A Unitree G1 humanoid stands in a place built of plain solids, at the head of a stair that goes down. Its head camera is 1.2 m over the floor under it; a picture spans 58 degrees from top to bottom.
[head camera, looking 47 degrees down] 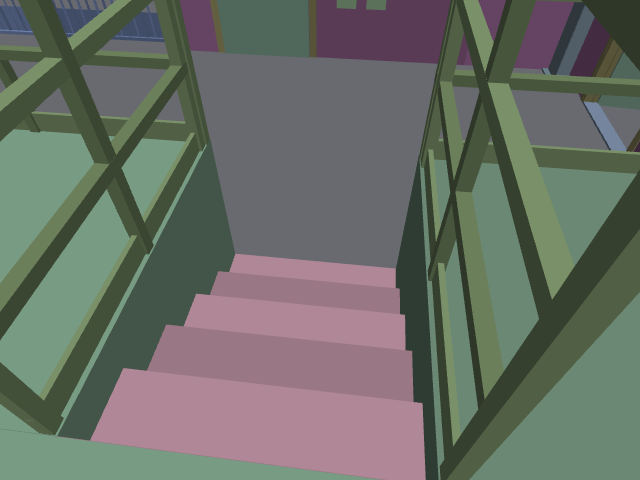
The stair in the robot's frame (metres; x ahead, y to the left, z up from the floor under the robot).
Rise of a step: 0.17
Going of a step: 0.28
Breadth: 1.02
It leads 7 degrees to the right of straight ahead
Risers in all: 6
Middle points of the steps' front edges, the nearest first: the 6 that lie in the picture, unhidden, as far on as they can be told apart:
0.35 0.20 0.00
0.62 0.17 -0.17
0.90 0.14 -0.34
1.18 0.10 -0.51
1.46 0.07 -0.68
1.74 0.03 -0.85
